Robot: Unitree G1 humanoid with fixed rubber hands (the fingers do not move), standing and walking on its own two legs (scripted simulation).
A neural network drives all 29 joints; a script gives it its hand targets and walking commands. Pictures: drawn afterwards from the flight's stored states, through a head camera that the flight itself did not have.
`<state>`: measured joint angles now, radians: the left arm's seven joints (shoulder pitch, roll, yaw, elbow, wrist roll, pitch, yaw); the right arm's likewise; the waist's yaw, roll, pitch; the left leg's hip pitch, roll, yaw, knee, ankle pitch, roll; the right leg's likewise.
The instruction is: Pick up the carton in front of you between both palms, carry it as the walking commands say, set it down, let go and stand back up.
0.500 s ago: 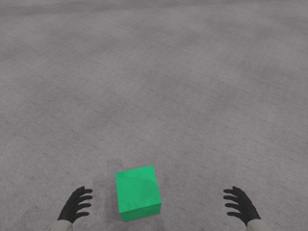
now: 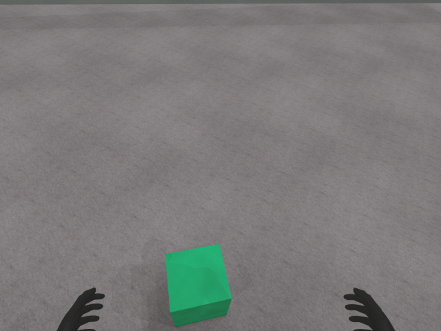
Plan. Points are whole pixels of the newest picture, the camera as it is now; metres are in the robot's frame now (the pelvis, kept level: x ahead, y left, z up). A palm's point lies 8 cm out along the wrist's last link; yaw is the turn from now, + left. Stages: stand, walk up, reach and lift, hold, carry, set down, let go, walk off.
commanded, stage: stand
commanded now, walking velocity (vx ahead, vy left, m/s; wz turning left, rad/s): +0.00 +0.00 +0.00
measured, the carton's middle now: (197, 286) +0.38 +0.07 -0.64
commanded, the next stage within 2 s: none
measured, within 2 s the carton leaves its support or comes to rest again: neither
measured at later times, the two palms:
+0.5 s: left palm out of the picture +0.13 +0.30 -0.10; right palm out of the picture +0.13 -0.28 -0.08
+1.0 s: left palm out of the picture +0.09 +0.31 -0.11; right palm out of the picture +0.09 -0.30 -0.08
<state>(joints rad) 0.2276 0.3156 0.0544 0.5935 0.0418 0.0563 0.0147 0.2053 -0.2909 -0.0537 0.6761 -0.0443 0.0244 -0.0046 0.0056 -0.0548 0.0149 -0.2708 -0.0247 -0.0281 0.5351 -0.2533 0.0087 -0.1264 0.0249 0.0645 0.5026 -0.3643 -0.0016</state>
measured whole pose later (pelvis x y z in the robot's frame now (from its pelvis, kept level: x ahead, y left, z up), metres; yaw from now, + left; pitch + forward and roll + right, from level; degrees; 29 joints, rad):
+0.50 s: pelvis +0.01 +0.01 +0.00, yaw -2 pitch -1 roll +0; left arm 0.19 0.37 0.02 0.83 0.03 0.00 0.03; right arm 0.14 -0.33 -0.03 0.86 -0.03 0.00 -0.02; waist 0.00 -0.05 0.02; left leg -0.21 -0.03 0.01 0.48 -0.25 0.03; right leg -0.06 0.01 0.10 0.42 -0.34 0.02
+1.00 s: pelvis +0.00 +0.01 +0.01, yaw -2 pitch -2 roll +0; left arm 0.18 0.38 0.01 0.95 0.03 -0.01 0.02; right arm 0.11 -0.36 -0.02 0.99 -0.02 -0.01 -0.01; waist 0.00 -0.04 0.03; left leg -0.18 -0.03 0.01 0.41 -0.19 0.03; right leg -0.04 0.01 0.10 0.36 -0.28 0.02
